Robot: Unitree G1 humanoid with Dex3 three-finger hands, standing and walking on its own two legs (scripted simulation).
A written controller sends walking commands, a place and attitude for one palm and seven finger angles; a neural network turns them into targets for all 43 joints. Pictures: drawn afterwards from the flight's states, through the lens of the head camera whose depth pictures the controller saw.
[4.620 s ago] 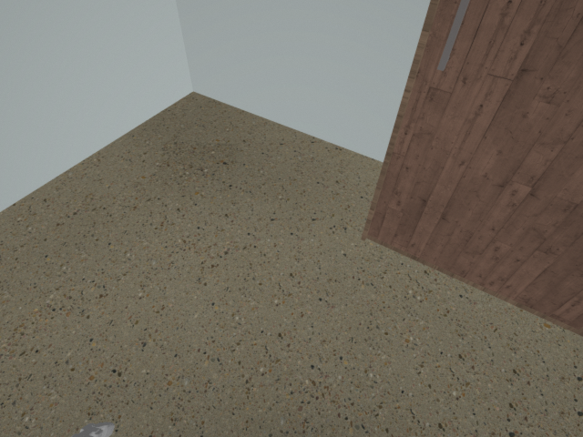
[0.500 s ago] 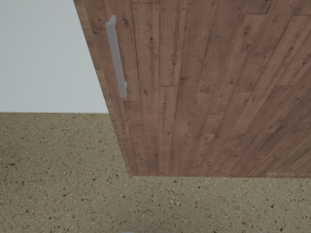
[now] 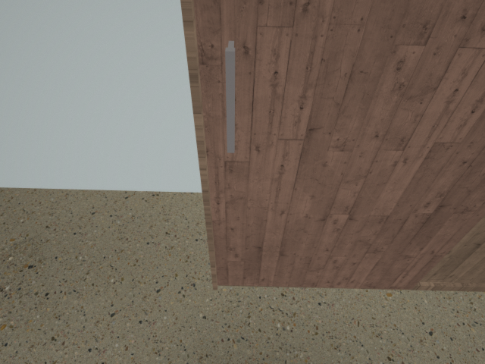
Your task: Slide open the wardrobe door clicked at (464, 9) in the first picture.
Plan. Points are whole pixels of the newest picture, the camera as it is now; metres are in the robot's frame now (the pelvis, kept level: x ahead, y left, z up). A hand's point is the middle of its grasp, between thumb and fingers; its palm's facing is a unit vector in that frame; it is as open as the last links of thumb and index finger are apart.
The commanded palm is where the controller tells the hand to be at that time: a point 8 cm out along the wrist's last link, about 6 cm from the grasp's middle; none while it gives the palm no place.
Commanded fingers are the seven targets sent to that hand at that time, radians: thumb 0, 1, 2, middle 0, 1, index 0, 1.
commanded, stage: come to a stop and stand still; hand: left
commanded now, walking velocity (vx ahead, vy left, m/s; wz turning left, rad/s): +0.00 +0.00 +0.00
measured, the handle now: (231, 101) +0.56 +0.06 +0.17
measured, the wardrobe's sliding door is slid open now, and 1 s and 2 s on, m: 0.00 0.00 0.00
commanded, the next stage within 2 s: look again from close up in 1.68 s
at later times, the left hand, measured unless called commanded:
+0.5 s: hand out of the picture -0.03 +0.16 -0.18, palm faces +0.06 -0.99 -0.15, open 7.4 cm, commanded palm none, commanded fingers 0.00 0.90 0.90 -0.20 -0.30 -0.20 -0.30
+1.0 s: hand out of the picture +0.09 +0.16 -0.17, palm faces +0.02 -0.98 -0.20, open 7.3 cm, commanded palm none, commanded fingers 0.00 0.90 0.90 -0.20 -0.30 -0.20 -0.30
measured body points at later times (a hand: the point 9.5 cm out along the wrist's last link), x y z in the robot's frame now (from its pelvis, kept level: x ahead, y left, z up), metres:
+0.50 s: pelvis +0.02 +0.01 +0.00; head +0.01 +0.02 +0.45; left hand -0.03 +0.22 -0.16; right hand +0.06 -0.22 -0.15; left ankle +0.04 +0.05 -0.74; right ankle +0.06 -0.15 -0.74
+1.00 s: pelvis +0.07 -0.02 +0.00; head +0.08 -0.01 +0.45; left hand +0.09 +0.21 -0.16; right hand +0.08 -0.24 -0.15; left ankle +0.04 +0.05 -0.74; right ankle +0.06 -0.15 -0.74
